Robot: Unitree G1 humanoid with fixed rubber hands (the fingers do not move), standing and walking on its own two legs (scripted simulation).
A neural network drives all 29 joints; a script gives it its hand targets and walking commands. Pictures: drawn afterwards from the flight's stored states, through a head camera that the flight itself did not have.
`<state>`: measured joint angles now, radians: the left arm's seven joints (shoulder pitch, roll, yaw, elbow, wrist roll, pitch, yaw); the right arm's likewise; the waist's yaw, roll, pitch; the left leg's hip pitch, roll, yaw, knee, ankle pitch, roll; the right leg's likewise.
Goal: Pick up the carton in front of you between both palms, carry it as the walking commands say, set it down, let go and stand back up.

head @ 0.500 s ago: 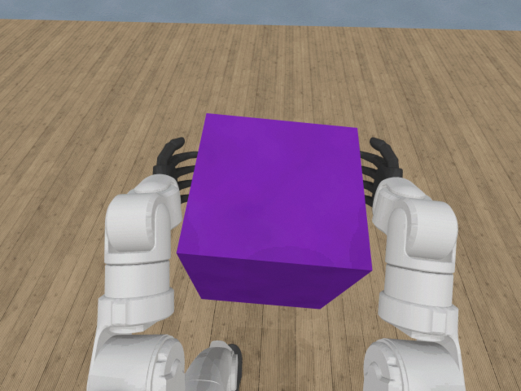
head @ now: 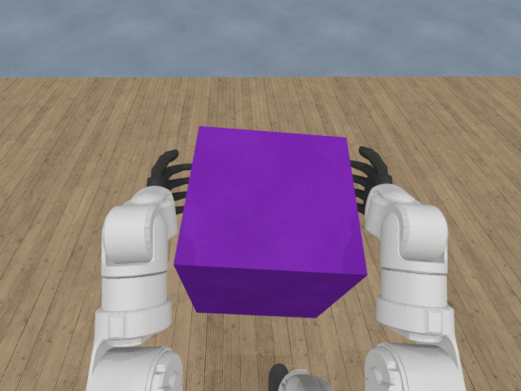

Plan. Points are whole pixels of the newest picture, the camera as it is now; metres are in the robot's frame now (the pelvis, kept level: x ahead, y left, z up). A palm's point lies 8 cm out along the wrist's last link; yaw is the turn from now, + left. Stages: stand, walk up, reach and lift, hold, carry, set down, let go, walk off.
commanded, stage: carry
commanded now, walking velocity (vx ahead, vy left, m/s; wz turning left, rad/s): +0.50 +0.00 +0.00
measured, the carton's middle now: (264, 233) +0.35 -0.02 +0.03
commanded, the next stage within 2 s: none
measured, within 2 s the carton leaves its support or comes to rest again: neither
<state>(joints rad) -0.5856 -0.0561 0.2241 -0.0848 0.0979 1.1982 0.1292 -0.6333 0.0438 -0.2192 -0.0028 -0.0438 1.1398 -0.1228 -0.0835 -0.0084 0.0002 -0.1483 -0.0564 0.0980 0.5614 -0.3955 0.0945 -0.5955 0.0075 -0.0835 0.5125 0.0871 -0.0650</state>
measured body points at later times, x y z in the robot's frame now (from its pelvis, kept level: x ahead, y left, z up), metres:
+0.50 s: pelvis +0.32 -0.01 -0.04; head +0.36 -0.02 +0.41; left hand +0.68 +0.16 +0.07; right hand +0.70 -0.15 +0.07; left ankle +0.46 +0.07 -0.75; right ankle +0.16 -0.06 -0.75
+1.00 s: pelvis +0.62 +0.00 -0.07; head +0.66 +0.00 +0.37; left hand +1.00 +0.13 +0.03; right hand +0.99 -0.18 +0.04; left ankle +0.48 +0.04 -0.79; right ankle +0.77 -0.10 -0.79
